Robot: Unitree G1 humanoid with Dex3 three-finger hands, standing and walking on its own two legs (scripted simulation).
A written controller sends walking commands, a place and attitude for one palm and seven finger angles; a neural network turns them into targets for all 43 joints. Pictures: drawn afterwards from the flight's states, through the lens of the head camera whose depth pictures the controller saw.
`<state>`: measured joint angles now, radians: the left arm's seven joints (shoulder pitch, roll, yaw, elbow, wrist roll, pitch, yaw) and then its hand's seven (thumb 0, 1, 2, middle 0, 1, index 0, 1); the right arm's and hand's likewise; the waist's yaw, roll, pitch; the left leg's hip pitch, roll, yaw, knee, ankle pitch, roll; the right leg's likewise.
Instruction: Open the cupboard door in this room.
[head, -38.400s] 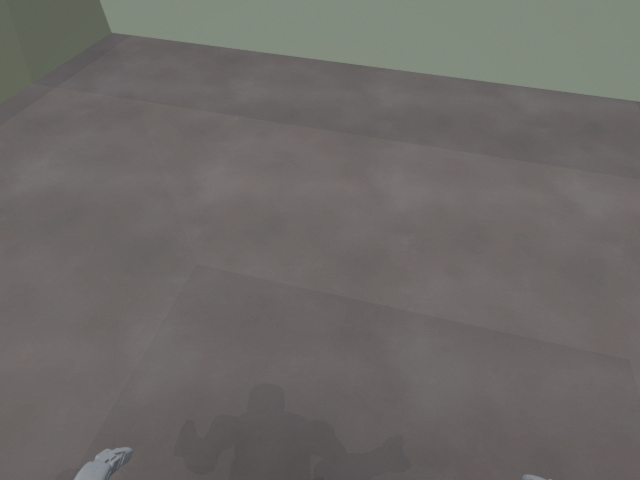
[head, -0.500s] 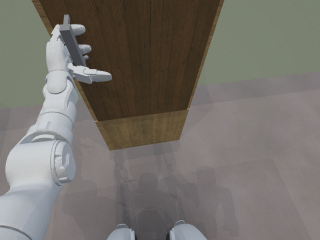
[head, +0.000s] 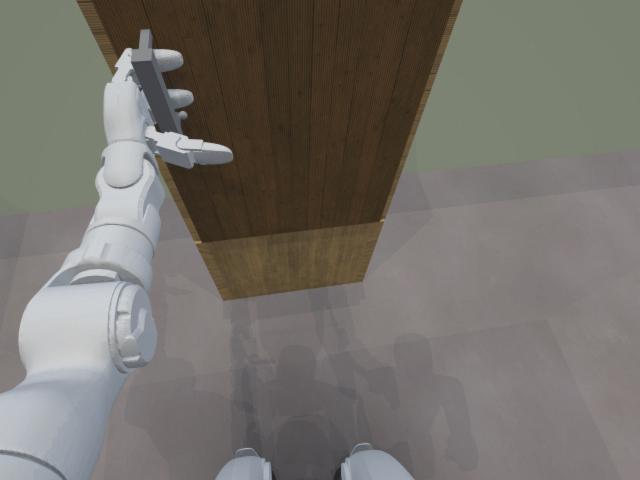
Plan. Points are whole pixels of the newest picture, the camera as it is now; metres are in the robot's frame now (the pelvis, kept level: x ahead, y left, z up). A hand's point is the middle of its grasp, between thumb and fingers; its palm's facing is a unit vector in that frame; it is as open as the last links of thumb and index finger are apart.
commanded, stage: close the thumb around the handle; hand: left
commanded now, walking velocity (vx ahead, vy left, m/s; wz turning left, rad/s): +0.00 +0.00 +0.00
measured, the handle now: (162, 94) +0.58 +0.15 +0.11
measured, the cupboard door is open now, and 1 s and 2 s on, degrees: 0 3 39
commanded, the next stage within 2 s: pull the door open along its arc in 0.64 s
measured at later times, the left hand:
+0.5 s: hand (183, 115) +0.53 +0.12 +0.12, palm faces +0.08 -1.00 -0.01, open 6.6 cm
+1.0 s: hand (184, 126) +0.51 +0.12 +0.12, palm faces +0.06 -1.00 +0.00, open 5.5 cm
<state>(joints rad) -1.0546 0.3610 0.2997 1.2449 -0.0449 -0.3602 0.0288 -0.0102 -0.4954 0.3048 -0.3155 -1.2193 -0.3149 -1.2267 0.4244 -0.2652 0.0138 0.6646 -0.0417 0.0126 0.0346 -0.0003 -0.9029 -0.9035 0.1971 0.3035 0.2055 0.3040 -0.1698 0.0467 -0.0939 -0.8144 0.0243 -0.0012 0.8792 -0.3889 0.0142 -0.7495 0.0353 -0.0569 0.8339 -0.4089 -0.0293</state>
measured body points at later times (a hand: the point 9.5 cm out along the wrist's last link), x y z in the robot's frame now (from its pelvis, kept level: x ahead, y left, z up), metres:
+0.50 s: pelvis +0.00 +0.01 +0.00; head +0.11 +0.01 +0.44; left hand +0.52 +0.17 +0.12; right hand -0.02 -0.25 -0.12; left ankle +0.01 +0.11 -0.69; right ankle -0.01 -0.10 -0.69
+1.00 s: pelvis +0.01 +0.00 +0.01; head +0.10 -0.01 +0.45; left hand +0.51 +0.17 +0.12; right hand +0.00 -0.25 -0.12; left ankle +0.01 +0.11 -0.69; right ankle -0.01 -0.10 -0.69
